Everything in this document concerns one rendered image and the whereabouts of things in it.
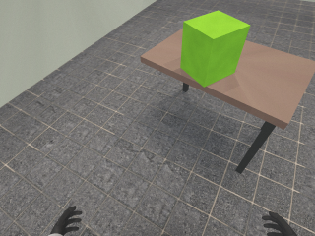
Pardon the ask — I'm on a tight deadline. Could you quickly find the table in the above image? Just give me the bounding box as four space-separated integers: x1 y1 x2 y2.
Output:
140 29 315 174

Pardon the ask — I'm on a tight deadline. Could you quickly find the right robot hand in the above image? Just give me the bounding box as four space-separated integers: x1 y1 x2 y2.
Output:
262 211 297 236

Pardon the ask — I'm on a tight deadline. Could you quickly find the left robot hand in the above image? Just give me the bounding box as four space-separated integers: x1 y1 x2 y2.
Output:
50 206 82 236

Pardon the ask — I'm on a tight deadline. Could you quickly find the carton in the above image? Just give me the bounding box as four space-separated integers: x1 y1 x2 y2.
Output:
180 10 250 87

